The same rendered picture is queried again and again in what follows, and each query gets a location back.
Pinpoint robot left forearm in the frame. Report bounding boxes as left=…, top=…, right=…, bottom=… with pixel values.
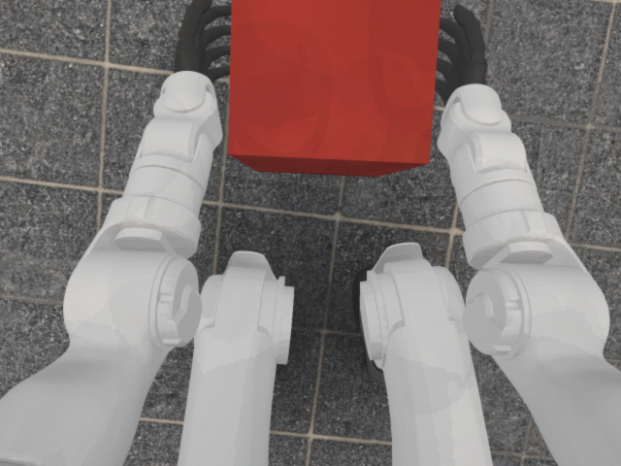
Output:
left=63, top=71, right=223, bottom=332

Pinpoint robot right forearm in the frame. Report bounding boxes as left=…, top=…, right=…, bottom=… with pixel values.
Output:
left=437, top=83, right=609, bottom=336

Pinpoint carton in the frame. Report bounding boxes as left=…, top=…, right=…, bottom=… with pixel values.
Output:
left=228, top=0, right=441, bottom=177

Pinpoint right robot shin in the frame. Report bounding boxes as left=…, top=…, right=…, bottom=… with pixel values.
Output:
left=372, top=243, right=466, bottom=371

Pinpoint robot right hand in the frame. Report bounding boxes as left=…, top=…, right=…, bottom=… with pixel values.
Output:
left=435, top=4, right=488, bottom=107

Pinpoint robot left hand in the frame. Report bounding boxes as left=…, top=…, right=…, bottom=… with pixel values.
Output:
left=174, top=0, right=231, bottom=83

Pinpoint left robot upper arm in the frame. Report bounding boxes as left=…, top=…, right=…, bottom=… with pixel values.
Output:
left=0, top=250, right=203, bottom=466

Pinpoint right robot upper arm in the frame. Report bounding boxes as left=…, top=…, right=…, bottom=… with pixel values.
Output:
left=462, top=263, right=621, bottom=466

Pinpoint right robot foot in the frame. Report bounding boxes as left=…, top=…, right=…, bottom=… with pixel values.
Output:
left=352, top=266, right=385, bottom=385

